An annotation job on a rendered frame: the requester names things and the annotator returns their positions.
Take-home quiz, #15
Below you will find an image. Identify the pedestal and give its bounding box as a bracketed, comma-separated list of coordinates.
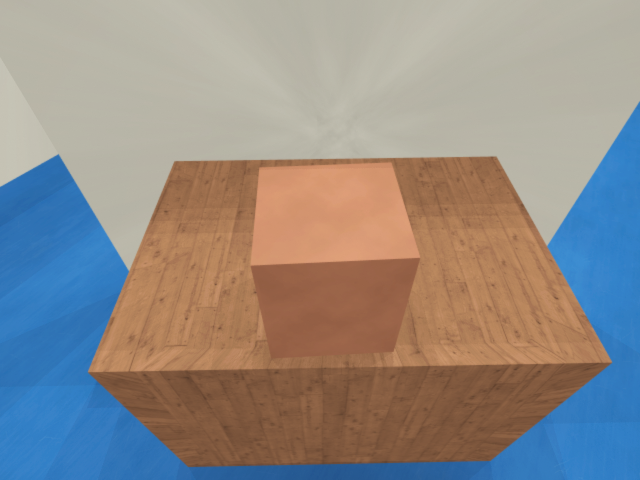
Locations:
[88, 156, 612, 467]

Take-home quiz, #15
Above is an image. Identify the carton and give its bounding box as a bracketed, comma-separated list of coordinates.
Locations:
[250, 162, 420, 359]

